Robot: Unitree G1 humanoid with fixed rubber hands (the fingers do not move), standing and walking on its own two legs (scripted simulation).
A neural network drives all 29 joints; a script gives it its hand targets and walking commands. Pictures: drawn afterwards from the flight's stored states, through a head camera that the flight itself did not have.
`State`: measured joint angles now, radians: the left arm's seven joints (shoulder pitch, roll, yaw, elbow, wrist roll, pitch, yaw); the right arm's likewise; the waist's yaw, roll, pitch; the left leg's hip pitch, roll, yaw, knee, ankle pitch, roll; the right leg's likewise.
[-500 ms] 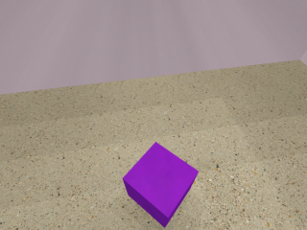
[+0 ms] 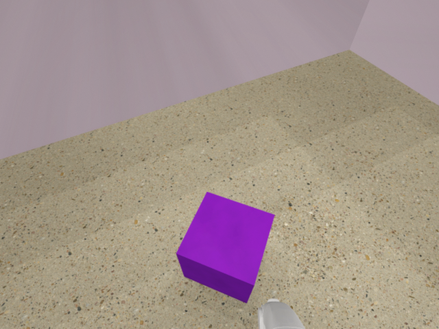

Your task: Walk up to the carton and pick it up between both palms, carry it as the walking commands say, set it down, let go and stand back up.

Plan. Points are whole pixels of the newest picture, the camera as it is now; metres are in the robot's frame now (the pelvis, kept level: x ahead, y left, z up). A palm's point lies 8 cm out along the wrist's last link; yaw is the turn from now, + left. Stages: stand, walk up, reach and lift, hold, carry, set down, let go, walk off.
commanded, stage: walk up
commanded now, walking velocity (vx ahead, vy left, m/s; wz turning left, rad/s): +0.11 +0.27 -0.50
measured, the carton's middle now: (226, 247) +0.49 -0.01 -0.62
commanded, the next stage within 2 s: stand in 1.48 s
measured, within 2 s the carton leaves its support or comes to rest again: neither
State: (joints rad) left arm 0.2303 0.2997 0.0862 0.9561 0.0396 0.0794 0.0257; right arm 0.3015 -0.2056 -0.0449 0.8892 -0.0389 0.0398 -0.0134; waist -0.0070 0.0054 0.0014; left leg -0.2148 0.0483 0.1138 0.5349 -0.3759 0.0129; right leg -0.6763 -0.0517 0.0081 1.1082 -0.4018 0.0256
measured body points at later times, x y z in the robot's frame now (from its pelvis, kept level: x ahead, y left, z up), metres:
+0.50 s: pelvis +0.05 +0.13 -0.01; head +0.08 +0.14 +0.44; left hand +0.15 +0.39 -0.16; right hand +0.06 -0.14 -0.13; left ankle +0.12 +0.26 -0.74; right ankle +0.01 -0.06 -0.73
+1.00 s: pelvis +0.09 +0.13 +0.01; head +0.11 +0.11 +0.46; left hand +0.26 +0.32 -0.13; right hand -0.01 -0.10 -0.15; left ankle +0.13 +0.26 -0.73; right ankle +0.05 +0.02 -0.73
